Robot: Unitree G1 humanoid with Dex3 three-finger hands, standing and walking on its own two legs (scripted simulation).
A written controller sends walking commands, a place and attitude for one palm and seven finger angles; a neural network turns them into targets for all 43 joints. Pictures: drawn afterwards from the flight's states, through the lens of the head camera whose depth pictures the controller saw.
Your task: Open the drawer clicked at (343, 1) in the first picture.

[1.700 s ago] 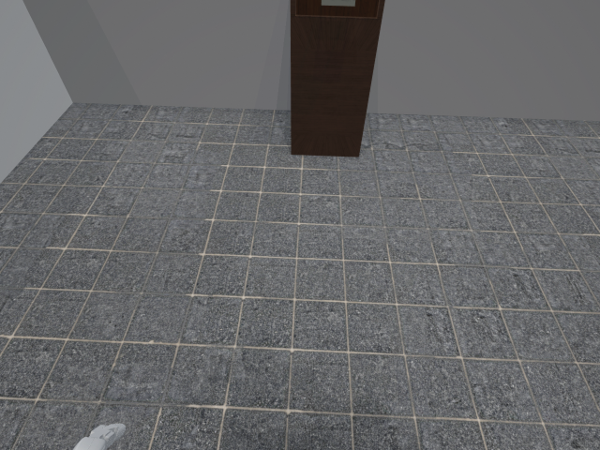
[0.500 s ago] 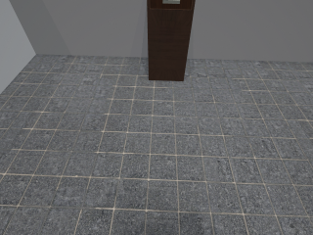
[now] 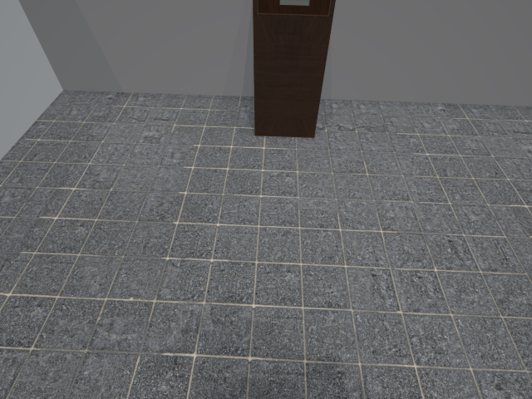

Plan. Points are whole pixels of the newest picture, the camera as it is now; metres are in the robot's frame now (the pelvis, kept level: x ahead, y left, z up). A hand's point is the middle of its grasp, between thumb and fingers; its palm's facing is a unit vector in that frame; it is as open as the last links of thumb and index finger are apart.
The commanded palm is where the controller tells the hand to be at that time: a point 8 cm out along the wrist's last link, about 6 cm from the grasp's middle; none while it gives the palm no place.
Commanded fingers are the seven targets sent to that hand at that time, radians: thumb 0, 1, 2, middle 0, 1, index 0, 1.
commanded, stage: look at it before walking up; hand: left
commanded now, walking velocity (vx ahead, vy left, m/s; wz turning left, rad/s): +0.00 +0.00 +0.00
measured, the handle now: out of the picture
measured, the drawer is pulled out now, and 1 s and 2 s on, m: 0.00 0.00 0.00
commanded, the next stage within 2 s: walk to a spot facing it in 0.14 s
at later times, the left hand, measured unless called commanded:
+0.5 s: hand out of the picture +0.05 +0.20 -0.17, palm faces -0.09 -0.96 -0.25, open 7.4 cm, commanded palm none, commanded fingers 0.00 0.90 0.90 -0.20 -0.30 -0.20 -0.30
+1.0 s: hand out of the picture +0.13 +0.09 -0.17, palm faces -0.11 -0.98 -0.14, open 7.3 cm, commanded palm none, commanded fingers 0.00 0.90 0.90 -0.20 -0.30 -0.20 -0.30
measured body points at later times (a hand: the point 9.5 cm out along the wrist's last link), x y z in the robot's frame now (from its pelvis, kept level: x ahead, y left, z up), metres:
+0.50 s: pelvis +0.03 -0.01 -0.01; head +0.02 -0.02 +0.44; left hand +0.06 +0.25 -0.15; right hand +0.04 -0.28 -0.16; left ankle -0.01 +0.12 -0.75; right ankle -0.01 -0.11 -0.73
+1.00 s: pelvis +0.19 -0.07 -0.01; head +0.20 -0.08 +0.44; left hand +0.14 +0.14 -0.16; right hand +0.21 -0.31 -0.16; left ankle +0.32 +0.04 -0.69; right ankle +0.06 -0.13 -0.75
